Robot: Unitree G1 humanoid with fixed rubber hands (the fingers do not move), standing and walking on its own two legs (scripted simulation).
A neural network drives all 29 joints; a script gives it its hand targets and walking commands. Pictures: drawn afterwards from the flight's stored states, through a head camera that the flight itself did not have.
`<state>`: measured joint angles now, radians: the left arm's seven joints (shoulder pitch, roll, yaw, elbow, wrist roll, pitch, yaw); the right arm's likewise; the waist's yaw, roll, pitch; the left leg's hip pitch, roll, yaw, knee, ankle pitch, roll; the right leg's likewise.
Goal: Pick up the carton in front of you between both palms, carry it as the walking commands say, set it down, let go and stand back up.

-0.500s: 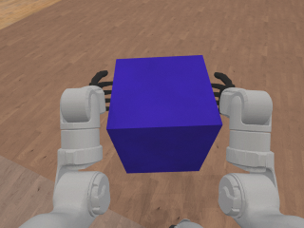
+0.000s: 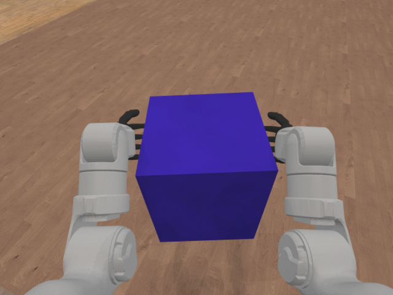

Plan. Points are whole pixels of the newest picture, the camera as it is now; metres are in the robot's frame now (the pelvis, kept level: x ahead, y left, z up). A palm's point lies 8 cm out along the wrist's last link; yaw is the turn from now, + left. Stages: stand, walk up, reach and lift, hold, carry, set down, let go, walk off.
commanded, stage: carry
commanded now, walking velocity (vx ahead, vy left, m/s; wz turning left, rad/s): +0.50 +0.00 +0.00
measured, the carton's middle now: (204, 170) +0.36 +0.00 +0.06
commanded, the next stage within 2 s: none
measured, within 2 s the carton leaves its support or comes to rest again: neither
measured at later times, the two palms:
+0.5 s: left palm (157, 87) +0.63 +0.12 +0.09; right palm (261, 86) +0.65 -0.18 +0.08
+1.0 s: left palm (152, 43) +0.89 +0.16 +0.09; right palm (237, 45) +0.88 -0.14 +0.09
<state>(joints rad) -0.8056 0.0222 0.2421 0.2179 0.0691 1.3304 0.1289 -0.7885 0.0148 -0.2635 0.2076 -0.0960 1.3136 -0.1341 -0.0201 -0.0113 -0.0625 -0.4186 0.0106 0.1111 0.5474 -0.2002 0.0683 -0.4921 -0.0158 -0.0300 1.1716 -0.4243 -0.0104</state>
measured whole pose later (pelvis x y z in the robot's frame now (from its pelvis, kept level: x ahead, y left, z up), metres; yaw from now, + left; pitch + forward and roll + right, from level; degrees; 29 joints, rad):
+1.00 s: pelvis +0.63 +0.01 +0.01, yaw -1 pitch +3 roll +0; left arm -0.17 -0.14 0.12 -0.22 0.14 1.26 0.09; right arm -0.16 0.13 -0.11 -0.20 -0.13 1.23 -0.11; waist -0.02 -0.02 -0.16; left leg -0.28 0.01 0.22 0.38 -0.17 0.08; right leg -0.51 -0.10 -0.06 1.03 -0.30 0.01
